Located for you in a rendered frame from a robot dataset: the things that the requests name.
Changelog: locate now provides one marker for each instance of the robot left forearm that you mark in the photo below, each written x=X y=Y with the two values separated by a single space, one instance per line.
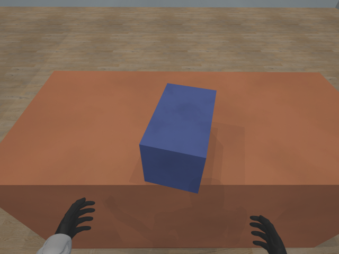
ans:
x=57 y=244

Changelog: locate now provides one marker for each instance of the carton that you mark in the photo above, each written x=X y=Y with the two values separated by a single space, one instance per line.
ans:
x=174 y=146

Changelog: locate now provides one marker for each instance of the right robot hand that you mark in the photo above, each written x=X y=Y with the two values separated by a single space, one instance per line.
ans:
x=274 y=243

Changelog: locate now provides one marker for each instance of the pedestal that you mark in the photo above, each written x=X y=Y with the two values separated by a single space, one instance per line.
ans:
x=273 y=151

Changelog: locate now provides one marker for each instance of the left robot hand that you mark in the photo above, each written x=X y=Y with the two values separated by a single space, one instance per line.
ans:
x=71 y=219

